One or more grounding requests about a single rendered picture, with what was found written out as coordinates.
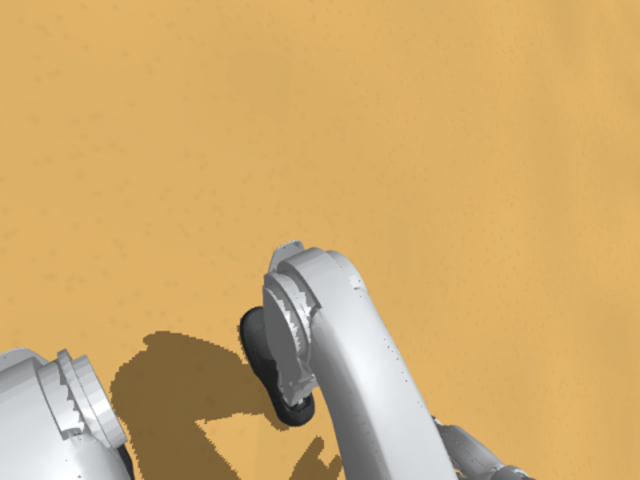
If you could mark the left robot foot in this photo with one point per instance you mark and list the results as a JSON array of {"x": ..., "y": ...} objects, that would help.
[{"x": 126, "y": 460}]

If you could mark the right robot hand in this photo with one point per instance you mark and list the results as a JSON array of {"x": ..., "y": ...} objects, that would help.
[{"x": 467, "y": 454}]

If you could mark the right robot foot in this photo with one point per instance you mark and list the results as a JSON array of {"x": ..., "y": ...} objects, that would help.
[{"x": 253, "y": 337}]

